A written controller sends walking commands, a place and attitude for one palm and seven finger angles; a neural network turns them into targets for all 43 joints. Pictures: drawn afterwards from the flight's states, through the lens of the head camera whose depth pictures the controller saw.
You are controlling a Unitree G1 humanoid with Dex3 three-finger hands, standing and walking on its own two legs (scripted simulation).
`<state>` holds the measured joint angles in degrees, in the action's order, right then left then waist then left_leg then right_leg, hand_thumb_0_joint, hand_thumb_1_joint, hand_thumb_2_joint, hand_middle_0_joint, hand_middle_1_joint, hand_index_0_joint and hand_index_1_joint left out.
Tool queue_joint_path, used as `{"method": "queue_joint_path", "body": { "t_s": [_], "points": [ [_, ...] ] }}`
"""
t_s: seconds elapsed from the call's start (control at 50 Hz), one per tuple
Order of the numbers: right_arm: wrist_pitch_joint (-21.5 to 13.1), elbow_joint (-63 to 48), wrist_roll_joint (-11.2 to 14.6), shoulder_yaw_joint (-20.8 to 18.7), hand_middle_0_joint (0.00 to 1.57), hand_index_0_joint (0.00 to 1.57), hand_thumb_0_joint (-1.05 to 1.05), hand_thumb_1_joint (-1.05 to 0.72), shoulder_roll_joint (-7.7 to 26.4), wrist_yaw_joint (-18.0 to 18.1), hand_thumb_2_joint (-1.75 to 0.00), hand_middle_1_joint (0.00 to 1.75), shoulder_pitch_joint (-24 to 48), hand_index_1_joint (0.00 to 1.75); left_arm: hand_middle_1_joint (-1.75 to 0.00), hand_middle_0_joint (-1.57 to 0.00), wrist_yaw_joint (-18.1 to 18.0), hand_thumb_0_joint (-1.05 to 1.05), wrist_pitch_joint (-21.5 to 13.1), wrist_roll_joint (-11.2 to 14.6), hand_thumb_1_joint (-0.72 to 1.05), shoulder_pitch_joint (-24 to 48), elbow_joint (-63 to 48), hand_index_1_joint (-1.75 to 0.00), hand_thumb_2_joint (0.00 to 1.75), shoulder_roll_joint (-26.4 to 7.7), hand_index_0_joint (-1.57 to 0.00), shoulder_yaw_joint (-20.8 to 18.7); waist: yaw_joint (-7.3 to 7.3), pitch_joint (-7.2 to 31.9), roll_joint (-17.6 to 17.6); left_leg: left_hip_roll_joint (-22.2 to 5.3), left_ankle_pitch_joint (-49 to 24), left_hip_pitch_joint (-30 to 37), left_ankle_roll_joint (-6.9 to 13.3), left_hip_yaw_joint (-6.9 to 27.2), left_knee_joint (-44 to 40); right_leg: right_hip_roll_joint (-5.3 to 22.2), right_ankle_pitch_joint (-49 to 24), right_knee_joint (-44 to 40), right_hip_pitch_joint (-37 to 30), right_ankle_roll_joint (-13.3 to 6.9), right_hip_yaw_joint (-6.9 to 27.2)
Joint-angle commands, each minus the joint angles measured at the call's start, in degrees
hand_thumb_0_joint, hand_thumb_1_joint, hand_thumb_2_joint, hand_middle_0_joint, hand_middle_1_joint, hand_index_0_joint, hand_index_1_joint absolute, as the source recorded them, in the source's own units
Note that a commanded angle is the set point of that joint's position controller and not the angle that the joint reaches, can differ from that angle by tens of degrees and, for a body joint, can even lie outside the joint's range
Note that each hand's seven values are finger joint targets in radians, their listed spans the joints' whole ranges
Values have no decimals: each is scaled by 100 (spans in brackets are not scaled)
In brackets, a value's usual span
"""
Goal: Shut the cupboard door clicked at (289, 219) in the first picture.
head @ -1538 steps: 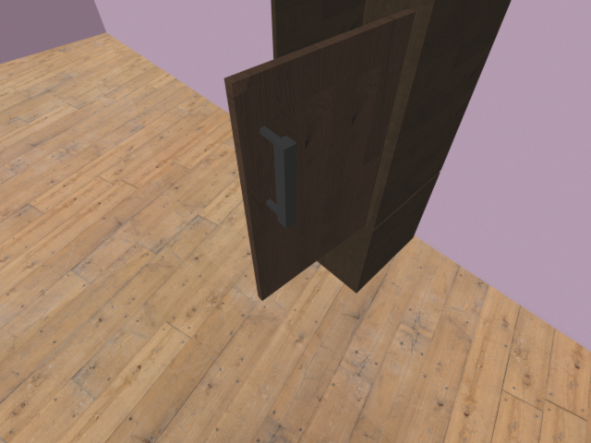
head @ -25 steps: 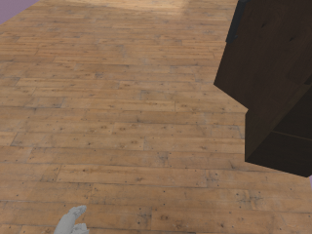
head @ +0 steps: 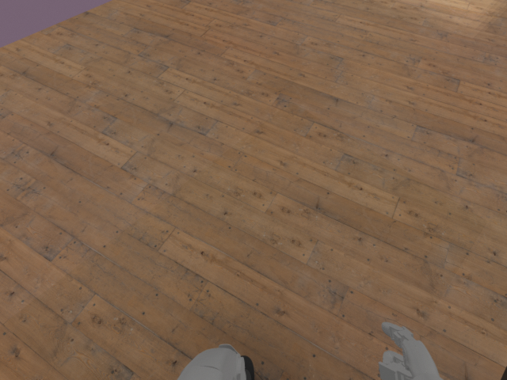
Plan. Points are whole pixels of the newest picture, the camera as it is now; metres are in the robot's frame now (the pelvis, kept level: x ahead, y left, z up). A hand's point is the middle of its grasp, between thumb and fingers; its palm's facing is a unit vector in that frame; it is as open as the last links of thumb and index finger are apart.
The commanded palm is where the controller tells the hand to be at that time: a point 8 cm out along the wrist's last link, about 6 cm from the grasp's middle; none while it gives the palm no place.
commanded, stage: walk to a spot facing it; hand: left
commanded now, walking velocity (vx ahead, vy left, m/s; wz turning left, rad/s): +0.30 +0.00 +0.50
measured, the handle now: out of the picture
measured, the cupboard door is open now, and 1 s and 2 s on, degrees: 55 55 55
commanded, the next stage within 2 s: turn to face it in 0.16 s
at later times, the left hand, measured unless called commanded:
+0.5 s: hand (200, 241) +0.36 +0.15 -0.13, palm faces +0.04 -0.97 -0.23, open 7.4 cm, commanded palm none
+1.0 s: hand (179, 232) +0.39 +0.20 -0.14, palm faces -0.09 -0.98 -0.19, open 7.4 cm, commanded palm none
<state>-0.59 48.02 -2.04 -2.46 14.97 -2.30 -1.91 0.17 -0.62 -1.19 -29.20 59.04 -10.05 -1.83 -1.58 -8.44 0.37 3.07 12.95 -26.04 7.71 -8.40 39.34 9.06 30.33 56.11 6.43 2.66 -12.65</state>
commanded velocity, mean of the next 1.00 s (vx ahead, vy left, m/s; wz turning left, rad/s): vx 0.05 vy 0.00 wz -0.34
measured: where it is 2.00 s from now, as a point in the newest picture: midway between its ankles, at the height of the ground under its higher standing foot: (268, 318)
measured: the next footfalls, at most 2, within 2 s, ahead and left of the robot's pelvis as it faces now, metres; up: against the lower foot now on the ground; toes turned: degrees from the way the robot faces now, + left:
right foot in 0.44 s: +0.36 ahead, -0.13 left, +0.00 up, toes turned +3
left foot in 0.84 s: +0.35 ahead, +0.10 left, +0.00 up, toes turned -4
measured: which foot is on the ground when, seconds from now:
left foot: down 0.00-0.46, up 0.48-0.82, down 0.84-1.00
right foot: up 0.00-0.42, down 0.44-0.84, up 0.86-1.00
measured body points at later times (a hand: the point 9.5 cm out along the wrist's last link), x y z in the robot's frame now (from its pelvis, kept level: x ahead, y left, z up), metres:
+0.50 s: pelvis +0.23 -0.04 +0.01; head +0.27 -0.05 +0.46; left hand +0.36 +0.20 -0.11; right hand +0.22 -0.28 -0.14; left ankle +0.08 +0.06 -0.67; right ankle +0.32 -0.13 -0.71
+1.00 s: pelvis +0.30 +0.00 +0.03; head +0.34 +0.02 +0.48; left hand +0.39 +0.25 -0.12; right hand +0.36 -0.25 -0.09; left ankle +0.31 +0.11 -0.71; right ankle +0.28 -0.13 -0.64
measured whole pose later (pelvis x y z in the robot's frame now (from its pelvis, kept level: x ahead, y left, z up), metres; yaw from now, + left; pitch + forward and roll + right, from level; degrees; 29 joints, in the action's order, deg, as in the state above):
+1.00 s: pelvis +0.30 +0.00 +0.03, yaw -10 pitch +0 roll -2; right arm 0.8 51.1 -2.0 -1.0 9.7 2.0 -10.1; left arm 1.4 4.3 -1.4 -12.9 53.3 -13.9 -5.5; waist -2.0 -4.3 -1.4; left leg -4.0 16.5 -12.6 1.0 -5.6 29.1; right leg -0.8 26.3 58.0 26.9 2.8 -0.9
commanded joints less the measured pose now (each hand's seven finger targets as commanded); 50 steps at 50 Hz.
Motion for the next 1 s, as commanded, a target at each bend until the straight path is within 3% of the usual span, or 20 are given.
{"method": "queue_joint_path", "body": {
  "t_s": [0.0,0.06,0.22,0.32,0.34,0.38,0.4,0.42,0.44,0.46,0.5,0.56,0.7,0.76,0.78,0.82,0.84,0.88,0.92,0.98],
  "points": [
    [-127,19,89,-349,20,20,0,-90,1245,271,-90,30,-1625,30,-30,-20,-81,0,-238,12,90,1217,-1183,-30,90,-769,-20,-293,786,1355,157,-2379,-186,2573,757,3298,-2119,64,-513,2616,3303,-72,1304],
    [-272,-11,62,-160,20,20,0,-90,675,296,-90,30,-1072,30,-30,-20,15,0,-72,-112,90,884,-918,-30,90,-576,-20,-314,258,736,169,-1650,-768,1379,465,2317,-2392,65,-1078,1596,2785,69,1293],
    [-279,281,107,-235,20,20,0,-90,661,292,-90,30,-1518,30,-30,-20,57,0,-14,-33,90,2123,-1378,-30,90,-645,-20,-312,290,723,411,-1239,-2562,1968,386,1951,-2176,-278,-2001,-542,2907,278,1173],
    [-217,592,67,-181,20,20,0,-90,328,415,-90,30,-1910,30,-30,-20,15,0,-62,-14,90,2280,-1314,-30,90,-435,-20,-171,336,603,679,-1268,-3607,2219,127,1506,-1704,-632,-2418,-1819,1939,-68,951],
    [-206,669,71,-161,20,20,0,-90,307,445,-90,30,-1960,30,-30,-20,1,0,-68,-8,90,2200,-1249,-30,90,-433,-20,-146,286,568,641,-1322,-3744,2081,63,1507,-1612,-682,-2520,-2006,1500,-177,962],
    [-196,779,109,-122,20,20,0,-90,300,460,-90,30,-1996,30,-30,-20,-40,0,-115,-16,90,1429,-977,-30,90,-586,-20,-169,-103,772,357,-1200,-3910,1904,-229,1307,-823,-850,-3017,-2610,274,-341,895],
    [-212,796,151,-126,20,20,0,-90,239,439,-90,30,-2012,30,-30,-20,-78,0,-167,-41,90,817,-786,-30,90,-869,-20,-240,-352,1117,-126,-934,-3113,1331,-415,1104,109,-470,-4389,-2605,-751,-552,1411],
    [-233,773,183,-141,20,20,0,-90,81,397,-90,30,-2325,30,-30,-20,-123,0,-232,-88,90,339,-630,-30,90,-1243,-20,-316,-379,1525,-997,-127,-782,453,-640,648,1598,645,-6622,-2600,-1574,-1181,2794],
    [-152,735,236,-116,20,20,0,-90,14,457,-90,30,-2566,30,-30,-20,-121,0,-238,10,90,324,-598,-30,90,-1430,-20,-318,-213,2098,-1694,31,2453,321,-782,779,2797,1680,-6854,-3203,-1569,-1924,3871],
    [-87,717,181,-95,20,20,0,-90,103,455,-90,30,-2321,30,-30,-20,-157,0,-179,3,90,867,-780,-30,90,-1250,-20,-293,-146,1855,-1760,-263,2346,224,-782,1190,3025,1399,-5771,-3571,-881,-1911,3877],
    [4,661,153,-73,20,20,0,-90,65,411,-90,30,-1721,30,-30,-20,-210,0,-62,12,90,1542,-911,-30,90,-958,-20,-278,47,1099,-553,-540,1726,-12,-864,1080,2916,863,-4722,-3760,117,-1711,3160],
    [170,666,103,-14,20,20,0,-90,-169,373,-90,30,-1835,30,-30,-20,-183,0,-43,-13,90,1789,-935,-30,90,-915,-20,-310,299,1159,-574,-607,1272,326,-986,826,2156,439,-4201,-3832,787,-1379,2492],
    [140,322,140,-72,20,20,0,-90,-95,393,-90,30,-1387,30,-30,-20,-109,0,84,-38,90,1604,-904,-30,90,-1104,-20,-461,171,1252,-841,-410,1043,462,-1051,761,517,215,-3071,-3736,708,-1324,3085],
    [59,341,172,-93,20,20,0,-90,-1,436,-90,30,-1614,30,-30,-20,-87,0,148,10,90,1747,-967,-30,90,-1119,-20,-492,356,1279,-840,-335,341,1350,-1047,761,-739,-20,-2866,-3363,1068,-1004,3073],
    [5,362,169,-117,20,20,0,-90,148,465,-90,30,-1748,30,-30,-20,-84,0,167,39,90,1816,-1020,-30,90,-1004,-20,-469,443,1320,-683,-537,85,2004,-991,852,-1375,-231,-2555,-3099,1522,-789,2955],
    [-19,185,68,-257,20,20,0,-90,945,496,-90,30,-1760,30,-30,-20,-9,0,188,96,90,1662,-1189,-30,90,-549,-20,-365,422,1128,1571,-2717,-748,2312,-55,2896,-2320,-1315,68,-1190,2618,-208,1600],
    [2,128,13,-233,20,20,0,-90,892,489,-90,30,-1616,30,-30,-20,6,0,223,29,90,1820,-1230,-30,90,-780,-20,-403,455,865,1125,-2987,-715,1768,284,2876,-2456,-1110,375,-154,2547,-147,1481],
    [11,-4,2,-183,20,20,0,-90,727,509,-90,30,-1137,30,-30,-20,91,0,284,-4,90,1792,-1125,-30,90,-829,-20,-481,186,650,847,-2584,-1529,1546,247,2142,-2286,-854,-104,791,2641,-22,1467],
    [18,-85,29,-152,20,20,0,-90,638,513,-90,30,-879,30,-30,-20,151,0,325,13,90,1692,-1079,-30,90,-727,-20,-434,83,735,873,-2272,-2256,1805,106,1254,-2003,-723,-313,625,2553,54,1237],
    [23,37,28,-207,20,20,0,-90,682,491,-90,30,-1242,30,-30,-20,167,0,354,22,90,1906,-1194,-30,90,-639,-20,-373,256,921,884,-2190,-2821,2212,25,781,-1809,-723,-516,-74,2308,72,1024]
  ]
}}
